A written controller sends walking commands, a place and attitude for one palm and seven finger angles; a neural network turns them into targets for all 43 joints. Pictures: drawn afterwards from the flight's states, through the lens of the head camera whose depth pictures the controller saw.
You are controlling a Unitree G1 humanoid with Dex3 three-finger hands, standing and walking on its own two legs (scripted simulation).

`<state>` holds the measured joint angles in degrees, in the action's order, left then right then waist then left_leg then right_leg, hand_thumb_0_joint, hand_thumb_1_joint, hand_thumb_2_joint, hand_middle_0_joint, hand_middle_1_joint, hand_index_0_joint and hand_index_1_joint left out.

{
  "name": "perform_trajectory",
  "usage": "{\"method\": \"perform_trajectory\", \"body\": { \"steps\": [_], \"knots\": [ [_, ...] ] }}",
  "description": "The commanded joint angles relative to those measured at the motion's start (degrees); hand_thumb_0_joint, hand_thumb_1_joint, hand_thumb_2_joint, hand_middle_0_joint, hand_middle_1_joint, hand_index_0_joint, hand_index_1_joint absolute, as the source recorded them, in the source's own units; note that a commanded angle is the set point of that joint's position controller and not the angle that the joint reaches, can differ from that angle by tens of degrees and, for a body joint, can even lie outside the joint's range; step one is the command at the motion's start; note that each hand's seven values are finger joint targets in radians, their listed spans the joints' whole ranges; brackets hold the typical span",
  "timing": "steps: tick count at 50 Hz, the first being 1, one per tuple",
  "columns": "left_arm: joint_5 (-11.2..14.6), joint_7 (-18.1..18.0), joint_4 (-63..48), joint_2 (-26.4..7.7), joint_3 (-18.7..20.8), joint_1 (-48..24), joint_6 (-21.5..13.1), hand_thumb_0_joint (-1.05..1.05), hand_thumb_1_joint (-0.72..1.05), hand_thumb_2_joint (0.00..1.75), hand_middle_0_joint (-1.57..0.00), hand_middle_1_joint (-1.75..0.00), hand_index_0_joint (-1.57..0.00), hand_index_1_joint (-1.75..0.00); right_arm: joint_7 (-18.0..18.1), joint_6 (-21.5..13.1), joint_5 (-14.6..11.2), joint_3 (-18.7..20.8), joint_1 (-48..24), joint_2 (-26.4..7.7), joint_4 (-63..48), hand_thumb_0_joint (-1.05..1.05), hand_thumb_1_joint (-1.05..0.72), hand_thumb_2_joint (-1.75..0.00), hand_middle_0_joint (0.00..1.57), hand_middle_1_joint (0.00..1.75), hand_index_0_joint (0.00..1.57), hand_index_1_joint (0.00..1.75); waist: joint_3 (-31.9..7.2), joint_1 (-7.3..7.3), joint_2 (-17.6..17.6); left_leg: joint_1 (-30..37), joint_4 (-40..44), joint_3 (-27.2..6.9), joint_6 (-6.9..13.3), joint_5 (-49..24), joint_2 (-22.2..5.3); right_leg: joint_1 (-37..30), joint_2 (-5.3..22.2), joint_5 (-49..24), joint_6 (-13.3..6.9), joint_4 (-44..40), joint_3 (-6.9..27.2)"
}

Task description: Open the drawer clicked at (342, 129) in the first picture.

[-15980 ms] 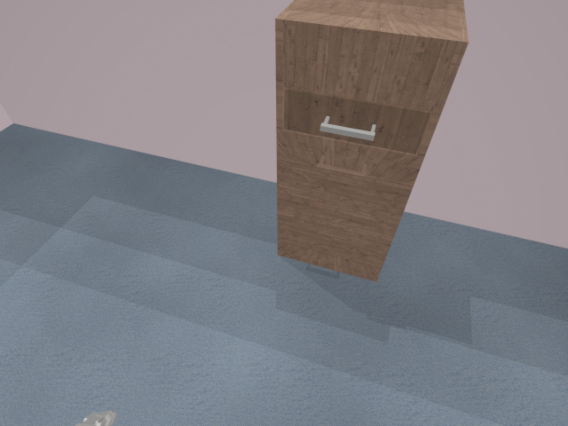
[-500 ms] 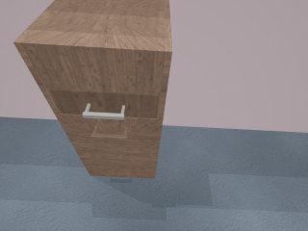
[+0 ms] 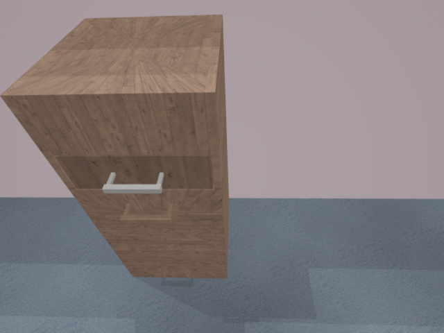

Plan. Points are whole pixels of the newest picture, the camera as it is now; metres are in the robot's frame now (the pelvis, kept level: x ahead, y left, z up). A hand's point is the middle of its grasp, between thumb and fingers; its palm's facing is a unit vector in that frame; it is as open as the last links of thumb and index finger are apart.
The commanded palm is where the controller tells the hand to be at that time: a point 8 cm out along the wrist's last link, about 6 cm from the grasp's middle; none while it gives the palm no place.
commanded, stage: come to a stop and stand still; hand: left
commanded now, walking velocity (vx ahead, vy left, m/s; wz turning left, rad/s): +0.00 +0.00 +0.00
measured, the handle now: (134, 182) +0.47 +0.25 -0.04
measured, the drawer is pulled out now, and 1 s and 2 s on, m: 0.00 0.00 0.00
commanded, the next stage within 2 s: look again from close up in 0.42 s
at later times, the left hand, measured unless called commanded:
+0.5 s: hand out of the picture -0.01 +0.14 -0.17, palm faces +0.04 -0.98 -0.19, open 7.4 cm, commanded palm none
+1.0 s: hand out of the picture -0.01 +0.16 -0.17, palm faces +0.04 -0.98 -0.18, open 7.4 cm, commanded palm none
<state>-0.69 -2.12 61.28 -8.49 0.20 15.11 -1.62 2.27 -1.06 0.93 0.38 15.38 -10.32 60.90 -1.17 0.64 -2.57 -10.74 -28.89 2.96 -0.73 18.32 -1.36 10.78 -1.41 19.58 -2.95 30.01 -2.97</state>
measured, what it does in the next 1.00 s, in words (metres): stands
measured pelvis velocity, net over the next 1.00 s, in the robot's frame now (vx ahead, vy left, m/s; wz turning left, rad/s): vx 0.01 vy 0.00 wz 0.00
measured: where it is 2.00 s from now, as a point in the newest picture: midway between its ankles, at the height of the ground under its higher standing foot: outside the picture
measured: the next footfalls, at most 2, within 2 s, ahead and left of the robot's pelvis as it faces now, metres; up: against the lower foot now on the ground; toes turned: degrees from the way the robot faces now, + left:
none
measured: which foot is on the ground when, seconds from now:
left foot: down 0.00-1.00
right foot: down 0.00-1.00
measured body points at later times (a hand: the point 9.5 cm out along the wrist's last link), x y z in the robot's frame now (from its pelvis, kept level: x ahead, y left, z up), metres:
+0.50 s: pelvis +0.01 -0.02 +0.00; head +0.01 -0.03 +0.45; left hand -0.01 +0.19 -0.15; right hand +0.00 -0.23 -0.16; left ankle -0.03 +0.13 -0.73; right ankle -0.04 -0.08 -0.73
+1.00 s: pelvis +0.01 +0.00 +0.01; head +0.01 -0.01 +0.46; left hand -0.01 +0.21 -0.15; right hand -0.02 -0.20 -0.16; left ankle -0.03 +0.13 -0.73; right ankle -0.04 -0.08 -0.73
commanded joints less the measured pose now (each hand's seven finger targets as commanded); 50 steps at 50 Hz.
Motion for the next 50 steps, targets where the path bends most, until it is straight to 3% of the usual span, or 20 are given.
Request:
{"method": "perform_trajectory", "body": {
  "steps": [1, 5, 15, 21, 27, 34, 41, 50],
  "knots": [
    [0.15, -0.26, -1.09, -6.20, 0.87, 3.71, -0.97, 0.00, 0.90, 0.90, -0.20, -0.30, -0.20, -0.30, -0.15, -0.57, 0.00, 0.07, 4.70, -3.01, -0.01, 0.00, -0.90, -0.90, 0.20, 0.30, 0.20, 0.30, 0.80, 0.51, 4.35, 1.97, 4.30, -3.21, 1.96, -16.39, -4.29, -1.97, 7.47, -29.25, 0.05, -5.31, 6.98],
    [0.19, -0.29, -0.44, -6.95, 0.93, 4.96, -0.99, 0.00, 0.90, 0.90, -0.20, -0.30, -0.20, -0.30, -0.08, -0.19, -0.11, -0.09, 3.17, -3.48, 0.37, 0.00, -0.90, -0.90, 0.20, 0.30, 0.20, 0.30, 2.16, 0.11, 5.05, 1.49, 4.14, -2.15, 1.35, -13.48, -3.80, -2.88, 8.26, -33.39, 0.23, -6.55, 7.96],
    [0.23, -0.43, 1.04, -6.41, 0.84, 7.01, -0.91, 0.00, 0.90, 0.90, -0.20, -0.30, -0.20, -0.30, 0.06, 0.06, -0.21, -0.52, 3.31, -2.75, 2.26, 0.00, -0.90, -0.90, 0.20, 0.30, 0.20, 0.30, 3.35, -0.27, 4.42, 1.80, 5.30, -1.68, 1.05, -11.90, -3.71, -3.71, 8.27, -32.44, 0.65, -8.62, 8.15],
    [0.29, -0.53, 1.46, -5.87, 0.81, 7.40, -0.81, 0.00, 0.90, 0.90, -0.20, -0.30, -0.20, -0.30, 0.15, 0.09, -0.32, -0.66, 4.72, -1.60, 3.43, 0.00, -0.90, -0.90, 0.20, 0.30, 0.20, 0.30, 3.50, -0.28, 3.79, 1.48, 5.92, -1.78, 1.02, -11.32, -3.81, -4.20, 7.78, -29.33, 0.71, -9.25, 7.64],
    [0.28, -0.47, 1.61, -4.75, 0.59, 7.97, -0.63, 0.00, 0.90, 0.90, -0.20, -0.30, -0.20, -0.30, 0.15, 0.08, -0.24, -0.78, 5.53, -1.29, 4.09, 0.00, -0.90, -0.90, 0.20, 0.30, 0.20, 0.30, 6.12, -0.54, 3.28, 0.66, 6.77, -2.32, 1.16, -10.41, -3.87, -1.86, 7.34, -23.15, 0.50, -10.27, 7.60],
    [0.30, -0.40, 1.68, -4.22, 0.59, 8.01, -0.64, 0.00, 0.90, 0.90, -0.20, -0.30, -0.20, -0.30, 0.19, -0.26, -0.12, -0.79, 6.64, -1.13, 4.46, 0.00, -0.90, -0.90, 0.20, 0.30, 0.20, 0.30, 4.83, -0.51, 2.16, 1.18, 7.40, -3.07, 1.46, -12.26, -4.33, -2.04, 7.09, -21.59, 0.01, -9.52, 6.98],
    [0.27, -0.40, 1.82, -3.67, 0.45, 7.99, -0.48, 0.00, 0.90, 0.90, -0.20, -0.30, -0.20, -0.30, 0.21, -0.38, -0.15, -0.82, 7.18, -0.63, 4.74, 0.00, -0.90, -0.90, 0.20, 0.30, 0.20, 0.30, 5.88, -0.65, 2.99, 0.76, 8.12, -3.59, 1.86, -12.59, -4.49, -1.42, 6.83, -19.69, 0.04, -9.18, 6.44],
    [0.24, -0.41, 1.96, -3.68, 0.42, 8.56, -0.59, 0.00, 0.90, 0.90, -0.20, -0.30, -0.20, -0.30, 0.22, -0.58, -0.17, -0.66, 7.05, -0.96, 4.72, 0.00, -0.90, -0.90, 0.20, 0.30, 0.20, 0.30, 4.69, -0.71, 2.94, 1.95, 7.79, -3.63, 1.99, -14.65, -4.61, -1.27, 7.10, -21.48, 0.07, -8.59, 6.62]
  ]
}}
